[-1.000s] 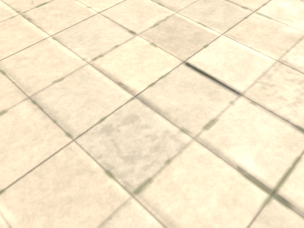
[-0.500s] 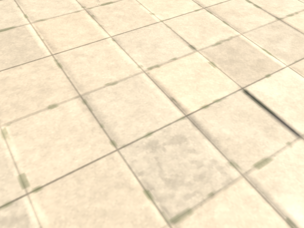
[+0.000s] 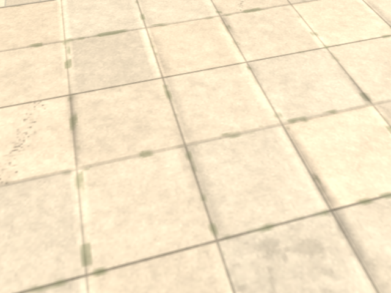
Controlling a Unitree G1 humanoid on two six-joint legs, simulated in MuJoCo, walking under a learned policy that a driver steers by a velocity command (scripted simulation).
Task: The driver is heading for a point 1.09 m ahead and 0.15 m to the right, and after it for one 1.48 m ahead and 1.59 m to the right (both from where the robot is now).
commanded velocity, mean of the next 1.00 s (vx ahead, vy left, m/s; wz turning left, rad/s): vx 0.10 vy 0.00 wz -0.22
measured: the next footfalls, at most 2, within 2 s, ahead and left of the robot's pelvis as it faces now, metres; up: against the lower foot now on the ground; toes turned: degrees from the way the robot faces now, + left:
left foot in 0.28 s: +0.26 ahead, +0.15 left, +0.00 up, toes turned +3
right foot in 0.70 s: +0.17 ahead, -0.09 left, +0.00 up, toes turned -13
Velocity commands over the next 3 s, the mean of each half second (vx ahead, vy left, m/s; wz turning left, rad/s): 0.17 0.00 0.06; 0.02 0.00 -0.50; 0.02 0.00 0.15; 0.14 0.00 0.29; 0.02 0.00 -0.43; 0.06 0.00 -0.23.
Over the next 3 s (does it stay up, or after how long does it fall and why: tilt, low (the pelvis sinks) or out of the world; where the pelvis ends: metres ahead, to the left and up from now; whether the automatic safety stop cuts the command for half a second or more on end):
stays up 0.36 0.07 0.00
